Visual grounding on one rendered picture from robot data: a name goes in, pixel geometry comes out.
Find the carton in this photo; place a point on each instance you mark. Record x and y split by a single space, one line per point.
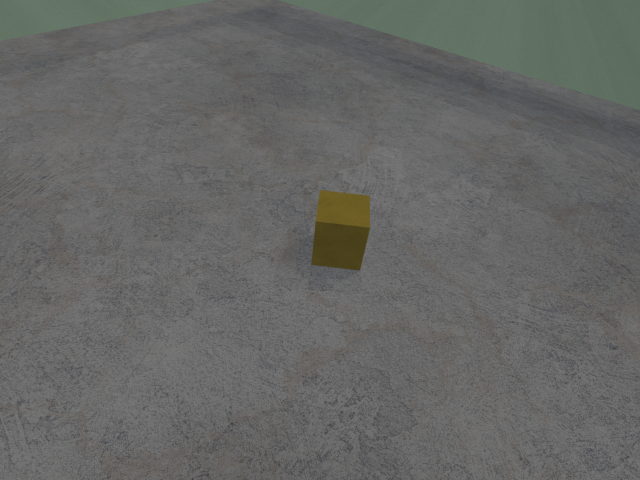
341 230

